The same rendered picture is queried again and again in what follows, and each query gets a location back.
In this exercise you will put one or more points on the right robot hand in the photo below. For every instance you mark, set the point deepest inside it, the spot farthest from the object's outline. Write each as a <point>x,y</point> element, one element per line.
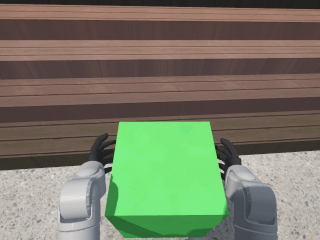
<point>231,156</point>

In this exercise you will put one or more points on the left robot forearm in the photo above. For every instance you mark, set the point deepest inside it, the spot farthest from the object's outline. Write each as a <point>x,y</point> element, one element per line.
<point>79,203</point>

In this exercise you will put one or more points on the carton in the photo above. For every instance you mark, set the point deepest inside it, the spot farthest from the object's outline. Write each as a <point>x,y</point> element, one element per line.
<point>165,181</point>

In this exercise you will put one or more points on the left robot hand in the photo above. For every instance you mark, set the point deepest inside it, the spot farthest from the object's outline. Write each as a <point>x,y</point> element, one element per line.
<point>97,153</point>

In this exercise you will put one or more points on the right robot forearm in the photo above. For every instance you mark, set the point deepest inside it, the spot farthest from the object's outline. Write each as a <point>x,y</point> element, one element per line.
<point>255,205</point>

